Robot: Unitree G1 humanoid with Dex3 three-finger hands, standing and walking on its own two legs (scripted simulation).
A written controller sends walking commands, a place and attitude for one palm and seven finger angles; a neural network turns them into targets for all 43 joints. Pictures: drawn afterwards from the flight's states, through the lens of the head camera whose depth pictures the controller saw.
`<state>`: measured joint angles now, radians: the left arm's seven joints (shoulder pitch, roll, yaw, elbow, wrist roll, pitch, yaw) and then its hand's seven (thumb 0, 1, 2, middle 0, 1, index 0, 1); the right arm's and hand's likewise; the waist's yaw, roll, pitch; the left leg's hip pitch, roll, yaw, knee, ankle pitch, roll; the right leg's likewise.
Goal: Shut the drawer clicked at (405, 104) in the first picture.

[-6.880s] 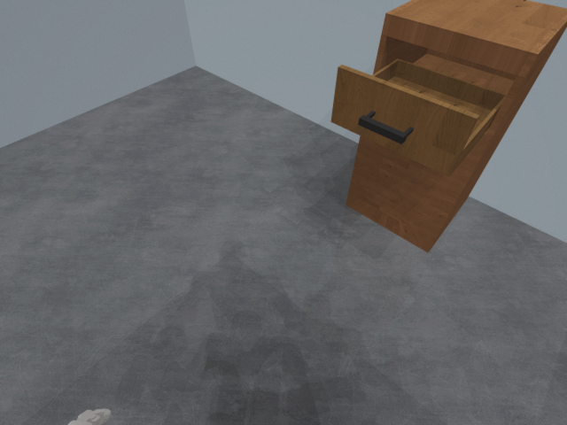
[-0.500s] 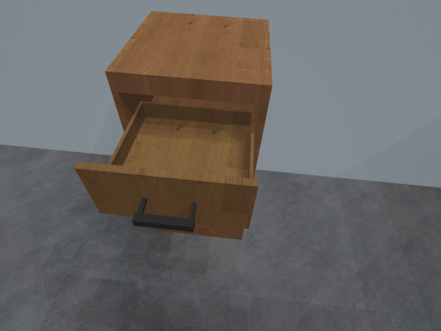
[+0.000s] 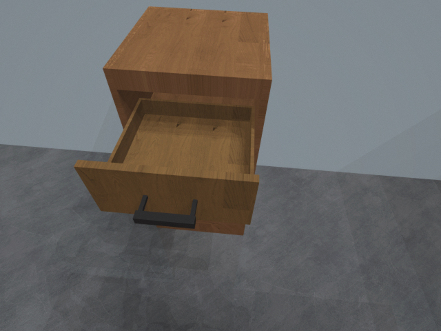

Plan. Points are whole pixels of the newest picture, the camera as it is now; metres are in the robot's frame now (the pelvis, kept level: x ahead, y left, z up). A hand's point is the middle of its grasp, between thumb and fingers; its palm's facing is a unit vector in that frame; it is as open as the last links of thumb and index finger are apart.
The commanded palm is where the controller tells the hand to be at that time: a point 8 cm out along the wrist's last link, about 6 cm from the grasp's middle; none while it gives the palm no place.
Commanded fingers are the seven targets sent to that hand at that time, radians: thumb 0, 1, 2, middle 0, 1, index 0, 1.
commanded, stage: come to a stop and stand still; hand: left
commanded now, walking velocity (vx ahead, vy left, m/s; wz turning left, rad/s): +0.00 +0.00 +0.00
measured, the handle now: (167, 210) +0.37 +0.14 -0.05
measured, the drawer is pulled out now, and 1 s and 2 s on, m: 0.28 0.28 0.28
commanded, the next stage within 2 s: look again from close up in 0.42 s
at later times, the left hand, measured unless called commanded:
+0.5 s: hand out of the picture -0.01 +0.17 -0.17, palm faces +0.00 -0.98 -0.19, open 7.4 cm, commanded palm none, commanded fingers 0.00 0.90 0.90 -0.20 -0.30 -0.20 -0.30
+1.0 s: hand out of the picture +0.00 +0.15 -0.17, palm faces +0.02 -0.98 -0.17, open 7.4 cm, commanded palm none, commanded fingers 0.00 0.90 0.90 -0.20 -0.30 -0.20 -0.30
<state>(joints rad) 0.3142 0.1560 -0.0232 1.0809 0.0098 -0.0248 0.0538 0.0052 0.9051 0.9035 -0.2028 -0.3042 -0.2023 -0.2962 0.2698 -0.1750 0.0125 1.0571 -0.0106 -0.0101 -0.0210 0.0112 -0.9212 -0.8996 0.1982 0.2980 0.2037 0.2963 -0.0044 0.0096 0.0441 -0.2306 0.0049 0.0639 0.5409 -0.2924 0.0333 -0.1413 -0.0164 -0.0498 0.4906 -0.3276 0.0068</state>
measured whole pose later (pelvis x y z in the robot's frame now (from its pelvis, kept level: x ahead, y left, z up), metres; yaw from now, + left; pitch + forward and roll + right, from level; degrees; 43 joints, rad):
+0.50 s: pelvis +0.00 -0.01 +0.00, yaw +0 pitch -1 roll +0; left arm 0.30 0.16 -0.03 1.07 0.01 0.00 0.04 0.01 0.91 0.90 -0.20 -0.30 -0.20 -0.30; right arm 0.29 -0.15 0.03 1.10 0.00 -0.01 -0.02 0.01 -0.91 -0.90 0.20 0.30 0.20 0.30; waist 0.00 -0.01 0.05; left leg -0.20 -0.01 0.08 0.47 -0.25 0.03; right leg -0.14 -0.03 -0.04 0.48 -0.32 0.00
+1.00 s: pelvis +0.01 -0.02 +0.01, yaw +0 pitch -1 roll +1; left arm 0.31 0.14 -0.03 1.11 0.00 -0.01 0.05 0.00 0.91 0.90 -0.20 -0.30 -0.20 -0.30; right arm 0.27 -0.14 0.02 1.14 0.00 -0.02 -0.03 0.01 -0.92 -0.90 0.20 0.30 0.20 0.30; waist 0.01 -0.02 0.05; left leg -0.15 0.00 0.07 0.42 -0.25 0.01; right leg -0.09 -0.02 -0.05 0.43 -0.32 -0.01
